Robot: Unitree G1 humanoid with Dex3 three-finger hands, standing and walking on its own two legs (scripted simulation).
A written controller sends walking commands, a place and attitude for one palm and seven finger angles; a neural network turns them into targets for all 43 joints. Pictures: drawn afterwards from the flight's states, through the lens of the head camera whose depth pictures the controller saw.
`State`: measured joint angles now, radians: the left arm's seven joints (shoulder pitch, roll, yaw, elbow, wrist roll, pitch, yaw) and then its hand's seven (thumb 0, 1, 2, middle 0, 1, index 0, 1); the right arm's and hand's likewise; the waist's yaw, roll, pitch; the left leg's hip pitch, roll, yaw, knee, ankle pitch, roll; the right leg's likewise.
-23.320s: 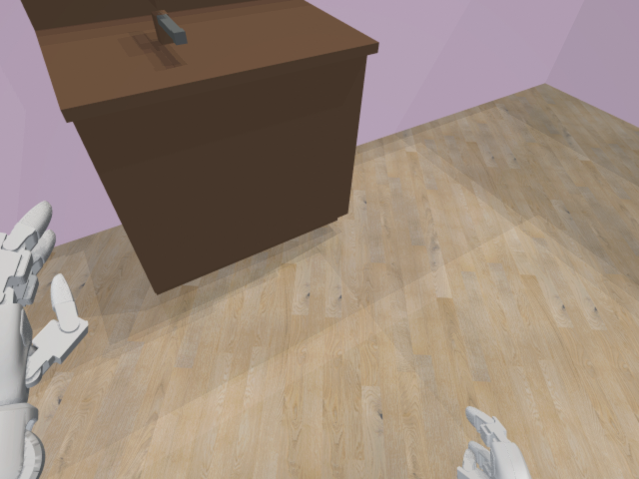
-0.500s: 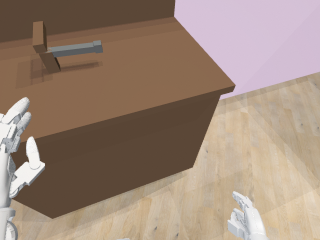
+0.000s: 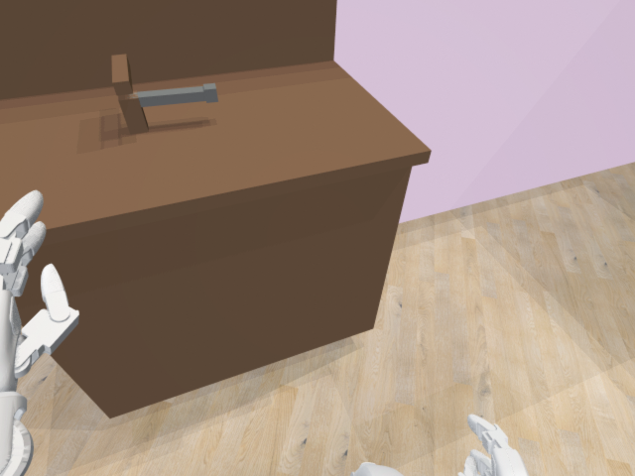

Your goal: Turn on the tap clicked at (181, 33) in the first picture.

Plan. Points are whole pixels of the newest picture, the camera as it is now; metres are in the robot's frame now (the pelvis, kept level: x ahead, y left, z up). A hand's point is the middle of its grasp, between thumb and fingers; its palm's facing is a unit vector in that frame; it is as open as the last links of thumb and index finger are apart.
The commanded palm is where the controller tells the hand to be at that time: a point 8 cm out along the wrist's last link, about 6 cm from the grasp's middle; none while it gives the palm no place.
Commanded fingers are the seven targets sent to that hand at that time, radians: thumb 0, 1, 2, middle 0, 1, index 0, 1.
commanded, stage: stop stepping back and stand still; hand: left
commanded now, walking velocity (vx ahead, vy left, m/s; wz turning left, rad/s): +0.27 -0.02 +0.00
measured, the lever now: (210, 93) +0.80 +0.25 +0.13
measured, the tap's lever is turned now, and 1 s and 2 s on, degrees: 85 85 85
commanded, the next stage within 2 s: stand and check the lever's angle in 0.74 s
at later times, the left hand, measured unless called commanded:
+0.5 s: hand (59, 377) +0.16 +0.22 +0.18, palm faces +0.47 -0.80 -0.38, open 7.4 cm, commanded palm +0.10 +0.25 +0.19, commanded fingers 0.00 0.90 0.90 -0.20 -0.30 -0.20 -0.30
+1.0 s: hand (59, 361) +0.18 +0.23 +0.17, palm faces +0.46 -0.80 -0.37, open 7.4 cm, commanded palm +0.12 +0.26 +0.19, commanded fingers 0.00 0.90 0.90 -0.20 -0.30 -0.20 -0.30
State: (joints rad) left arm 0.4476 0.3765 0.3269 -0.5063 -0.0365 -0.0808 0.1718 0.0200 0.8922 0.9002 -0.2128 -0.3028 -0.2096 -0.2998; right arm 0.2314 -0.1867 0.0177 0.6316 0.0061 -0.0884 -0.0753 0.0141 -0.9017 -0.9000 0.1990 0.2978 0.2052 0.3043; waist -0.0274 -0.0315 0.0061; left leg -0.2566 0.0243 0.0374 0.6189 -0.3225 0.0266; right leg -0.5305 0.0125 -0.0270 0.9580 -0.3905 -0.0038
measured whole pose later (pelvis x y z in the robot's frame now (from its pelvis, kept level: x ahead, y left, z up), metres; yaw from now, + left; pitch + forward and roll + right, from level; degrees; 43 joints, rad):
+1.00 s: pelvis -0.02 -0.03 +0.01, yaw +4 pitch -3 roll +0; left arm 0.45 0.33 0.32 -0.47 -0.05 -0.13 0.16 0.02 0.89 0.90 -0.21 -0.30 -0.21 -0.30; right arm 0.18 -0.20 0.02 0.61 0.00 -0.11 -0.06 0.01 -0.90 -0.90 0.20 0.30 0.21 0.30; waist 0.01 0.02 0.06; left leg -0.23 0.03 0.03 0.51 -0.24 -0.01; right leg -0.24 0.03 -0.04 0.48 -0.21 -0.03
